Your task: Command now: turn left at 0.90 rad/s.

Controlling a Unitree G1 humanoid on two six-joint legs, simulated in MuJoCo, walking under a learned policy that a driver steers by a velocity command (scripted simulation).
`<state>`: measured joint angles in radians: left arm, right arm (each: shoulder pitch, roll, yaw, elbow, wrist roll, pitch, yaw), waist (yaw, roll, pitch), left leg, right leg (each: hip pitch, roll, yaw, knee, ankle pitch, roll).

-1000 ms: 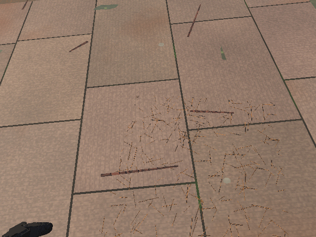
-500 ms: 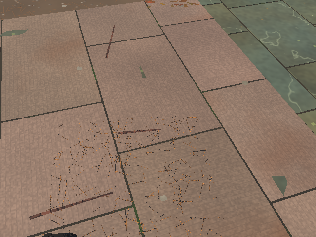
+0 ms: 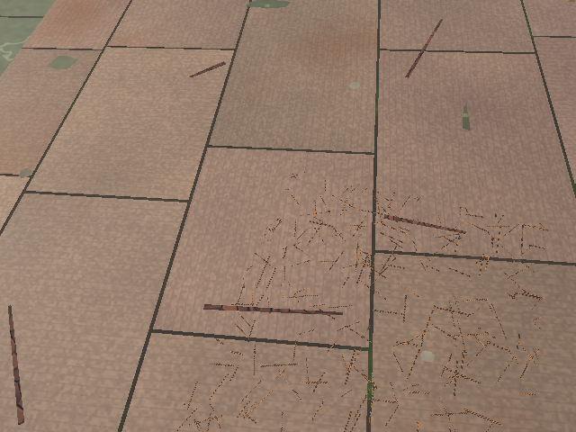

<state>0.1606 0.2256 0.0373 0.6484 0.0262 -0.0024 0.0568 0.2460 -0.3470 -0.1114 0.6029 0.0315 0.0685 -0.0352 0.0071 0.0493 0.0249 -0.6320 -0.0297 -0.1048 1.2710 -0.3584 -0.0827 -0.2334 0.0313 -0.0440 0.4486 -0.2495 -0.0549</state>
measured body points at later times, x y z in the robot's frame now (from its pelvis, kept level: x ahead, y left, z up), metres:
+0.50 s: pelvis +0.00 +0.06 -0.01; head +0.04 +0.11 +0.44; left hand +0.00 +0.38 -0.13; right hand +0.29 -0.11 -0.07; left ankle +0.00 +0.15 -0.74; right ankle +0.01 -0.09 -0.65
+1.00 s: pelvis +0.08 +0.04 +0.00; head +0.10 +0.01 +0.45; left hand +0.23 +0.32 -0.07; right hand +0.20 -0.26 -0.11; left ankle +0.00 +0.15 -0.74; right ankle +0.10 -0.10 -0.71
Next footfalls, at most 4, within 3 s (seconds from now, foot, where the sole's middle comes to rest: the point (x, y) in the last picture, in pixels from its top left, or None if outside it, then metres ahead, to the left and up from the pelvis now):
0.36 left None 0.03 0.17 -0.78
1.06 right None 0.15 -0.09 -0.78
1.48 left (320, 363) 0.63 0.00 -0.78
1.86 right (449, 283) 0.85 -0.35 -0.78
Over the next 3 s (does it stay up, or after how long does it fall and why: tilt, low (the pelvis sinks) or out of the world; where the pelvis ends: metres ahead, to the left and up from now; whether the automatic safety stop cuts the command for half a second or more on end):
stays up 1.53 -0.18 -0.01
